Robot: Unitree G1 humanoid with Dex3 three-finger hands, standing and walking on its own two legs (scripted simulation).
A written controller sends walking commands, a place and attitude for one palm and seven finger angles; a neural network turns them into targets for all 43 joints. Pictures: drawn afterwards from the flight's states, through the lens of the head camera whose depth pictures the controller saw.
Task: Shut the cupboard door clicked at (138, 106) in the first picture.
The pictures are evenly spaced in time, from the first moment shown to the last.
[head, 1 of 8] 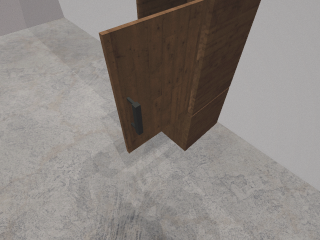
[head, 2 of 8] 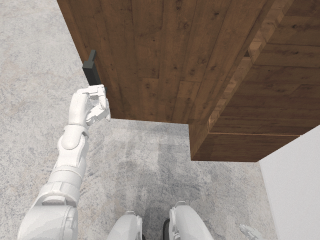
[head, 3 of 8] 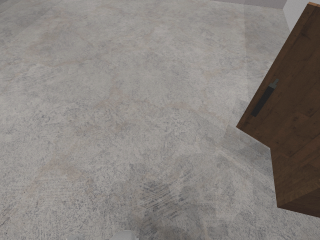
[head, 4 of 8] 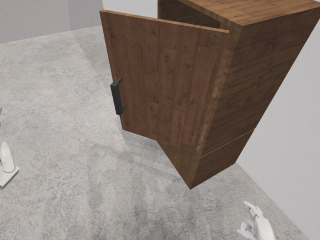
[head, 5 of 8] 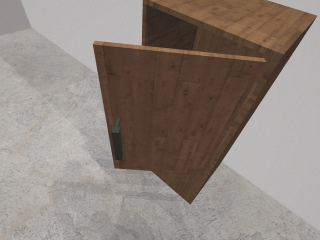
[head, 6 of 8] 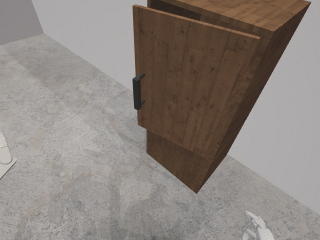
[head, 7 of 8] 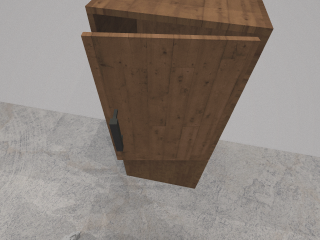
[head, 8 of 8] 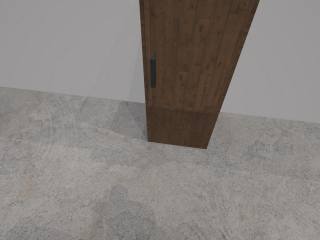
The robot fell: no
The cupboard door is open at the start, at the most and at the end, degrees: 87 87 0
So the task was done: yes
